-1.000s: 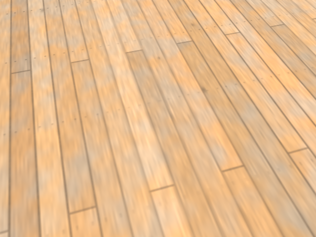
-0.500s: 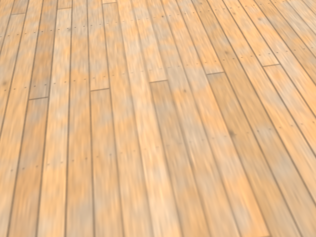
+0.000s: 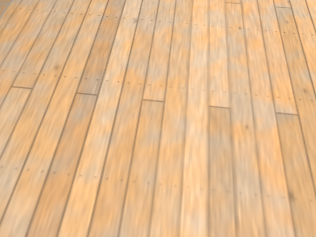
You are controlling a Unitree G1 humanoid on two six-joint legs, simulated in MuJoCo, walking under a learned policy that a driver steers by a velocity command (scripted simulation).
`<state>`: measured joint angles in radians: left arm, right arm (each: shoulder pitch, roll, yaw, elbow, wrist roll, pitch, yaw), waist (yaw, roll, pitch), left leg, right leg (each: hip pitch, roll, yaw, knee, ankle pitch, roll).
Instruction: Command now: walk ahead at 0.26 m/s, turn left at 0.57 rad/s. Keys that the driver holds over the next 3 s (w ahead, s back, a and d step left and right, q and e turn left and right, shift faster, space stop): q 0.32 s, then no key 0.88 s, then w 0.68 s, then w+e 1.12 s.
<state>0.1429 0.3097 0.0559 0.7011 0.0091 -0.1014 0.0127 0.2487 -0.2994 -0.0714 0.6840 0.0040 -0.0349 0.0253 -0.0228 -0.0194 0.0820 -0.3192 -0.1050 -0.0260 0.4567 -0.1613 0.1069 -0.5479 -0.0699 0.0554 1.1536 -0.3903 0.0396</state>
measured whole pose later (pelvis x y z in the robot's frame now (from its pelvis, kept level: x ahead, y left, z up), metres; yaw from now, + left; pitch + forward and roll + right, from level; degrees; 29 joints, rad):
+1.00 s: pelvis +0.18 +0.01 +0.00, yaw +18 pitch -1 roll -1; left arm 0.19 0.26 0.04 0.89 0.01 -0.01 0.01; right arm 0.22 -0.22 -0.01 0.74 -0.02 0.01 -0.01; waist 0.02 0.00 0.02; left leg -0.17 -0.03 -0.04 0.51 -0.32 0.03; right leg -0.25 -0.04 0.01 0.47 -0.20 0.05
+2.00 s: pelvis +0.49 +0.08 -0.02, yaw +15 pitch +2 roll +0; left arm 0.45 0.26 0.04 1.06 0.00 -0.05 0.01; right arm -0.04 -0.24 -0.04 0.73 0.01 -0.10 0.03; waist 0.08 -0.01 0.05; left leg -0.51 0.00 0.05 0.55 -0.08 0.07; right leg 0.07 -0.01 0.02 0.55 -0.50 -0.02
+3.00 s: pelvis +1.07 +0.11 -0.01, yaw -18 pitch +2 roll +0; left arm 0.40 0.29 0.09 0.77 -0.02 -0.04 0.02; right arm 0.00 -0.28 -0.04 0.74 0.00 -0.13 0.03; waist 0.08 0.03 0.01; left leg -0.47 -0.01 -0.06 0.45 -0.02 0.01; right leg -0.05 0.10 0.22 0.49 -0.46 -0.06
